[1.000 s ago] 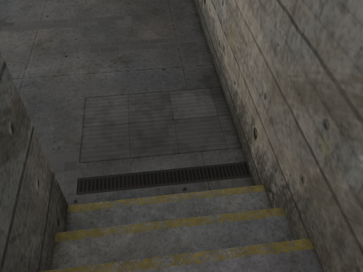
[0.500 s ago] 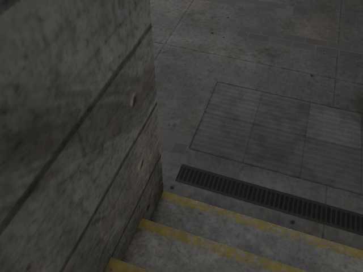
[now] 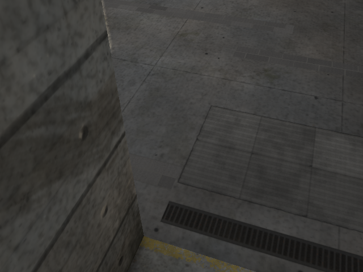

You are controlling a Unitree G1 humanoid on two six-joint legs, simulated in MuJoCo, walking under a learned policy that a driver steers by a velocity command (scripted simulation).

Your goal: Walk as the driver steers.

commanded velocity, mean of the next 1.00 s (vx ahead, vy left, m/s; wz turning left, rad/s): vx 0.49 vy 0.00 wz -0.52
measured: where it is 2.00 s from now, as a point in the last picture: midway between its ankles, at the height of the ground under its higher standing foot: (244, 250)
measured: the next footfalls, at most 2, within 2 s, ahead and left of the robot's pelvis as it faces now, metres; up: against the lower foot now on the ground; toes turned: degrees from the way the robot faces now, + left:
left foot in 0.38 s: +0.40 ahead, +0.09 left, -0.18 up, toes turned -10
right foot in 1.00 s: +0.56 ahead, -0.28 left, -0.36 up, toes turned -47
